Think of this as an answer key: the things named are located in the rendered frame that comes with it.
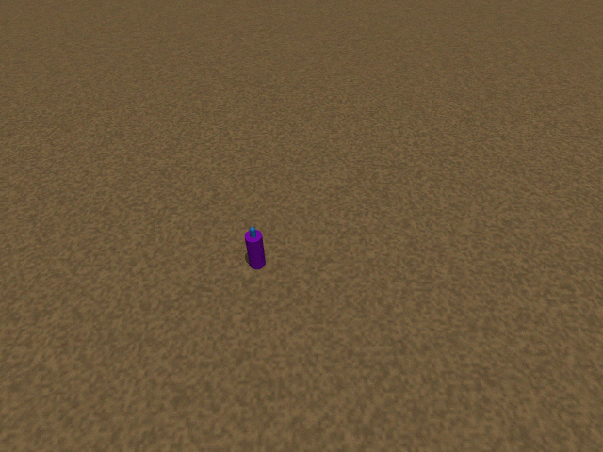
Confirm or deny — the bottle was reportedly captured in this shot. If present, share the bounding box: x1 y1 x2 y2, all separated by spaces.
245 227 266 269

